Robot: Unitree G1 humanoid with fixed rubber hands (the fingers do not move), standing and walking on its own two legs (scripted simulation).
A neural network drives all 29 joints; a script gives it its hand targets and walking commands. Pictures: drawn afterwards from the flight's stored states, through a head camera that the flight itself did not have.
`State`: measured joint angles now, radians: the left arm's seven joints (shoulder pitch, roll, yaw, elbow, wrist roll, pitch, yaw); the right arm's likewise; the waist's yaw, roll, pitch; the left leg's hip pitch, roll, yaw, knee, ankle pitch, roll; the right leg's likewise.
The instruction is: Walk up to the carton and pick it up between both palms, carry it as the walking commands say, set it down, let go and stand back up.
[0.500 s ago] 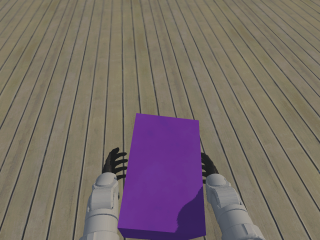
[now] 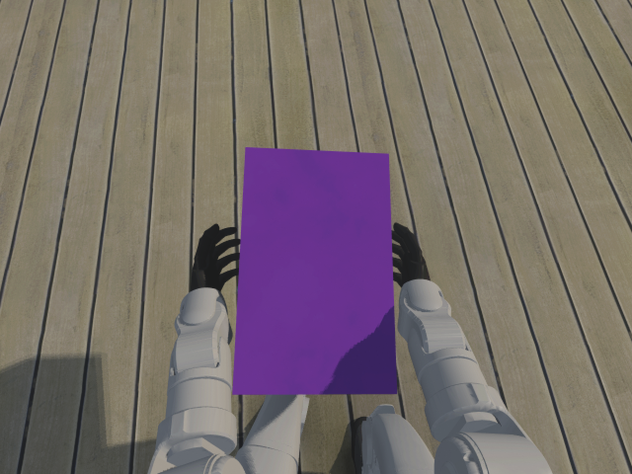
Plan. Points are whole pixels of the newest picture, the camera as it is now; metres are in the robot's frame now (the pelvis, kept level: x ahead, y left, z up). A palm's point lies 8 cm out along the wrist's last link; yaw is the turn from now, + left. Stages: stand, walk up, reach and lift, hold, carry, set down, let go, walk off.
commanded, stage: set down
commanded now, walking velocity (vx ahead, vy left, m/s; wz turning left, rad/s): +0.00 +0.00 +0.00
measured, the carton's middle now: (309, 278) +0.36 +0.09 -0.13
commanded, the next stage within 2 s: none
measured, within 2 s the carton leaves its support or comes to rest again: neither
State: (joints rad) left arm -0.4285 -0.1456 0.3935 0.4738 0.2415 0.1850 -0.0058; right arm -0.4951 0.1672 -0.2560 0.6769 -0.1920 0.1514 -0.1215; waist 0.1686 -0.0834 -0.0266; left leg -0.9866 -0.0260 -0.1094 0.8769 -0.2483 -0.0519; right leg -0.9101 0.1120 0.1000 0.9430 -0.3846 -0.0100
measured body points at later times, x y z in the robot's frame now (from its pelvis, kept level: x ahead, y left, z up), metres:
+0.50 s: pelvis -0.01 +0.01 -0.07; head +0.19 +0.05 +0.33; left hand +0.35 +0.25 -0.15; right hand +0.40 -0.02 -0.16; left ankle +0.09 +0.14 -0.68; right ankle +0.03 -0.11 -0.68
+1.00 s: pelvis -0.02 +0.02 -0.14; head +0.22 +0.06 +0.24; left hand +0.37 +0.26 -0.24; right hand +0.42 -0.01 -0.25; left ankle +0.09 +0.14 -0.68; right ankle +0.03 -0.11 -0.68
